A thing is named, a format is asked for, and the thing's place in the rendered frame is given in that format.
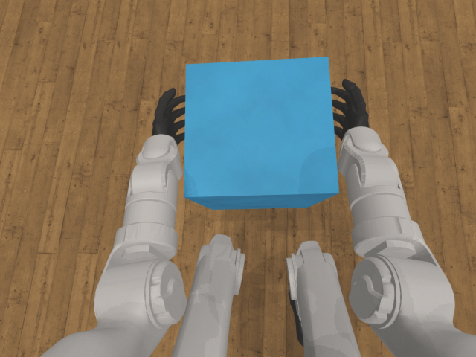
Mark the robot right hand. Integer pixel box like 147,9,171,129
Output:
331,79,369,141

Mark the robot right upper arm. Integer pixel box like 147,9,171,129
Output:
349,254,476,357

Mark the robot left upper arm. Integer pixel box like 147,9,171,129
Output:
40,258,187,357

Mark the carton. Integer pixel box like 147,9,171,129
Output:
184,57,339,210

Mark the robot left hand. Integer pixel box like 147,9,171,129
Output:
152,88,185,145

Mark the right robot foot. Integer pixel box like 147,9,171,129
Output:
289,291,303,346

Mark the left robot thigh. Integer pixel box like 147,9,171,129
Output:
171,241,245,357

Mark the robot right forearm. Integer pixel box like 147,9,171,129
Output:
338,126,455,308

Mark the robot left forearm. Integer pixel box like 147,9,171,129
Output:
94,135,183,319

